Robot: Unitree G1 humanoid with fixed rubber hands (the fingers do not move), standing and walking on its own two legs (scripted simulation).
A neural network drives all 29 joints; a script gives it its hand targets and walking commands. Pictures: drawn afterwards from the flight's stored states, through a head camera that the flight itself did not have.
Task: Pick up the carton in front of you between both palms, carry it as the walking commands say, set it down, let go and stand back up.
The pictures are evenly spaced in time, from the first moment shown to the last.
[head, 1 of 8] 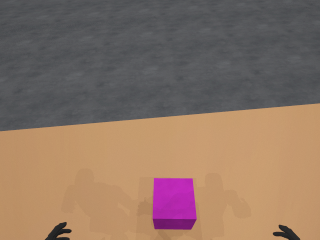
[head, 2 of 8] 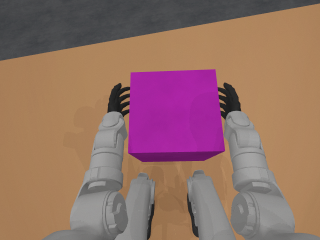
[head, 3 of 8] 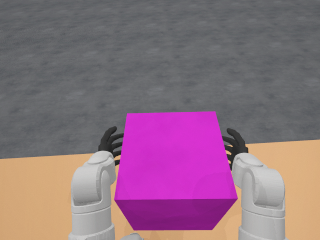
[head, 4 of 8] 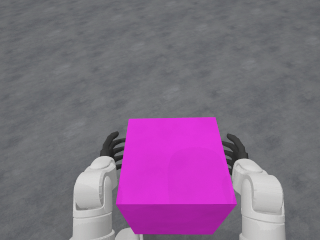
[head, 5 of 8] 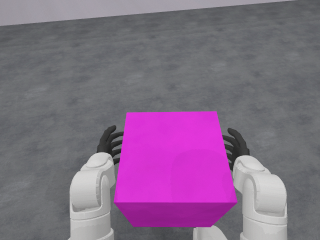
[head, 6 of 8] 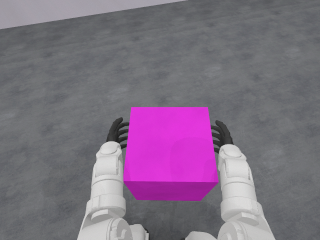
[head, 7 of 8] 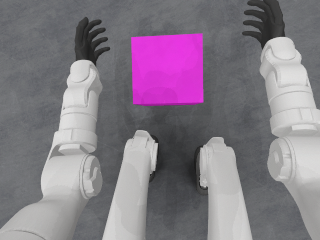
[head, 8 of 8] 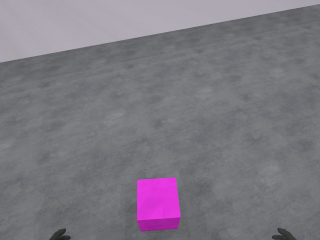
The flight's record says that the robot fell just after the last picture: no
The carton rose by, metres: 0.68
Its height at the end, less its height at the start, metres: -0.13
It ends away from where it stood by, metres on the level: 5.35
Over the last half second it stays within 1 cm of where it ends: yes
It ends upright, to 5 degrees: yes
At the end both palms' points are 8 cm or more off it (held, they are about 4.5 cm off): yes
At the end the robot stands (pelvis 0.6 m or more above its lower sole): yes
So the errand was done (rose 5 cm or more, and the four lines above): yes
